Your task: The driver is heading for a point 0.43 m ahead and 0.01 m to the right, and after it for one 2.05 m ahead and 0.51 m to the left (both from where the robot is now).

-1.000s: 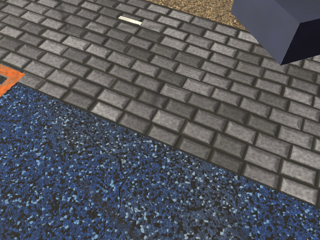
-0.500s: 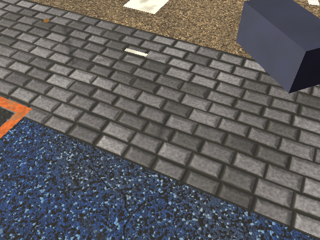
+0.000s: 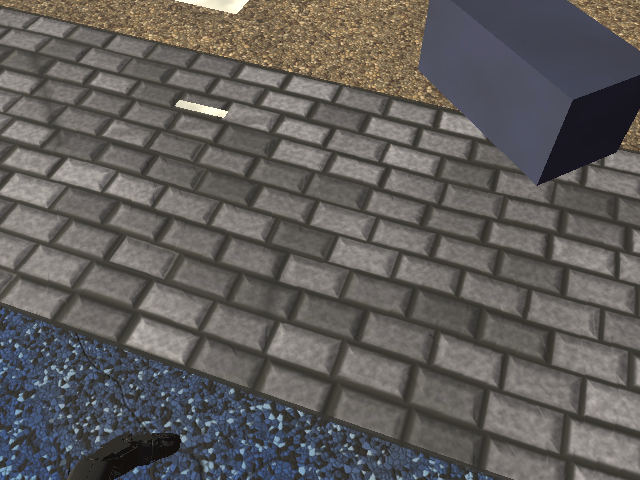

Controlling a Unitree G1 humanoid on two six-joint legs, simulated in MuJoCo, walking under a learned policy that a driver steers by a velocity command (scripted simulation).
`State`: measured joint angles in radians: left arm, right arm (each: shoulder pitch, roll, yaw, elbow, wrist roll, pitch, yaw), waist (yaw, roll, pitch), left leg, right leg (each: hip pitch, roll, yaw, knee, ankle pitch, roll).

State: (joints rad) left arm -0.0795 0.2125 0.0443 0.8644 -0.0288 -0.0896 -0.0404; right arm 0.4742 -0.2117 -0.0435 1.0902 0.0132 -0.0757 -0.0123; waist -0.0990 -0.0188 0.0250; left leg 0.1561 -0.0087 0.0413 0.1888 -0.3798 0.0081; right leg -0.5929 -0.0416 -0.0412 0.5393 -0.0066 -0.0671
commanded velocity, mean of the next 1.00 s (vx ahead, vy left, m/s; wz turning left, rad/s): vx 0.28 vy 0.00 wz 0.25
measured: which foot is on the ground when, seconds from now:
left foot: down 0.00-0.04, up 0.06-0.56, down 0.58-1.00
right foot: up 0.00-0.02, down 0.04-0.58, up 0.60-1.00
